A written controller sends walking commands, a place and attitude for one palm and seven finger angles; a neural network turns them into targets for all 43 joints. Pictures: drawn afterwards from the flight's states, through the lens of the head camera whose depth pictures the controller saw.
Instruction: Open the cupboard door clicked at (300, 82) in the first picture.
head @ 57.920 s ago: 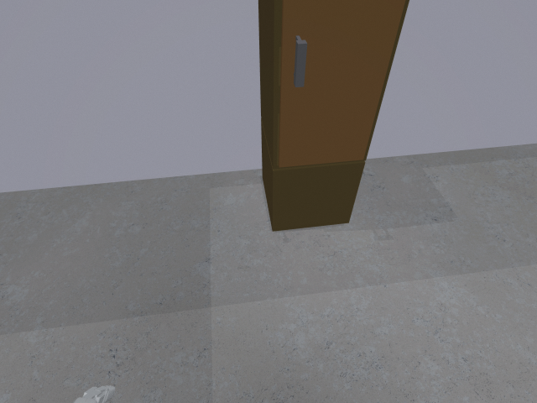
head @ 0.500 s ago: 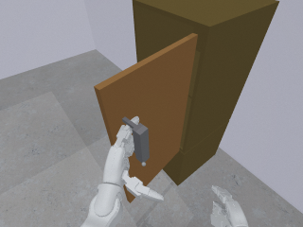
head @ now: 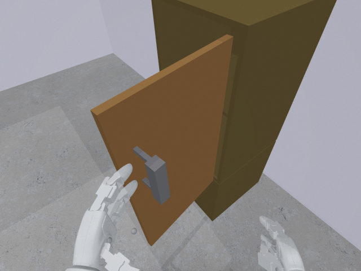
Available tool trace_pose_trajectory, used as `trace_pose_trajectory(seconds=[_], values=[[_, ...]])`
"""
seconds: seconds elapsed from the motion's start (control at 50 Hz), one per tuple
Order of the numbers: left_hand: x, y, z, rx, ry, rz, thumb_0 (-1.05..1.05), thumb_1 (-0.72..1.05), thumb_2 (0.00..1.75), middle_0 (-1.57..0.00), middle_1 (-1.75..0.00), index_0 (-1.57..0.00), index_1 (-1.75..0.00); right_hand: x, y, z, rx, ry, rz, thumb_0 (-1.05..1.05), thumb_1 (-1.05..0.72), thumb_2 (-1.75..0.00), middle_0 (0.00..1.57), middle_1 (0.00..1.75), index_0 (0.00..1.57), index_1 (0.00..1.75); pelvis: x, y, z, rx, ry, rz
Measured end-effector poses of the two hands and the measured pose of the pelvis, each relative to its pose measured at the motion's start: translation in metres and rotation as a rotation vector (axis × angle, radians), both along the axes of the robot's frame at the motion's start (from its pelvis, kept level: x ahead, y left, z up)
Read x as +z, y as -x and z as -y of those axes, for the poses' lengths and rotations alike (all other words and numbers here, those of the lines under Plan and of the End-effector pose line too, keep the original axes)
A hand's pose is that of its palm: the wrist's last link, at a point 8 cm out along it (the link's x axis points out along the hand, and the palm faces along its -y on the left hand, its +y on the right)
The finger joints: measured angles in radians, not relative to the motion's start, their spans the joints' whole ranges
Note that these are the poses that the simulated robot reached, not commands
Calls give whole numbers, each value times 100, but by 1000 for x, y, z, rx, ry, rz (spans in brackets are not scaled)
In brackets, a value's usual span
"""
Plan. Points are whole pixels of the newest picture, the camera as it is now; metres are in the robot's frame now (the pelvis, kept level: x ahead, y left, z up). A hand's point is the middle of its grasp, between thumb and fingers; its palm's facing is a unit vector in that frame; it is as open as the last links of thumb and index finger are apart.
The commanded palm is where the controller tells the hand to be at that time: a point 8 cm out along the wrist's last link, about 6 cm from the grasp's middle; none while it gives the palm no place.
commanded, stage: slide the hand sideways off the handle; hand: left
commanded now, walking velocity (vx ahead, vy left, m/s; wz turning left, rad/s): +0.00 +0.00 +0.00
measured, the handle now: (150, 174) +0.28 +0.08 +0.11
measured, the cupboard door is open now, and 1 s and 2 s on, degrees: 99 99 99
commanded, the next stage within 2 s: draw the hand back to the body in 0.26 s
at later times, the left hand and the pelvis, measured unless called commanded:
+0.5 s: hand (107, 245) +0.15 +0.13 +0.11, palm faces -0.04 -1.00 -0.05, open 16.3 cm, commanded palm +0.11 +0.20 +0.12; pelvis -0.01 +0.00 -0.01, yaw +1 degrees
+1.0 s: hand (48, 230) +0.15 +0.21 +0.14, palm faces +0.18 -0.95 -0.25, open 15.4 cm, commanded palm +0.11 +0.26 +0.16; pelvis -0.01 +0.03 +0.01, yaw +1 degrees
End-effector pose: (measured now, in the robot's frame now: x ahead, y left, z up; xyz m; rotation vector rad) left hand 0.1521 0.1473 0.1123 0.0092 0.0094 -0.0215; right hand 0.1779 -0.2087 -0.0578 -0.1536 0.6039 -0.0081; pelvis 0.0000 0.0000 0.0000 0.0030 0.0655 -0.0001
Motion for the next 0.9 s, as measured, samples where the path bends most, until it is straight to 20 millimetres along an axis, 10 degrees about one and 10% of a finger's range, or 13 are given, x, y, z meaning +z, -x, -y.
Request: trace_pose_trajectory(seconds=[0.32, 0.9], values=[[-2, 36, -32, 53, -16, 3, -1, -50, 30, -16, -30, -16, -31, -8, 4, 13, -45, 20, 28, 1, -90, -90, 20, 30, 20, 30, -7, 5, 4, 23, 11, -15], [32, 26, -98, 57, -107, 45, -1, -45, 32, -16, -30, -15, -30, 17, 1, -32, -16, 28, 119, 1, -90, -90, 20, 30, 20, 30, 5, 11, -29, 19, 35, 43]])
